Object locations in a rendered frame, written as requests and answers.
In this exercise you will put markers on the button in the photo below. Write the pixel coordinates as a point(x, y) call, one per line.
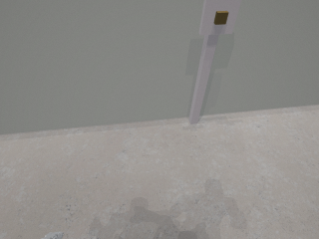
point(220, 17)

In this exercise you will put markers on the panel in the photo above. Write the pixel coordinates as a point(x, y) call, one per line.
point(211, 33)

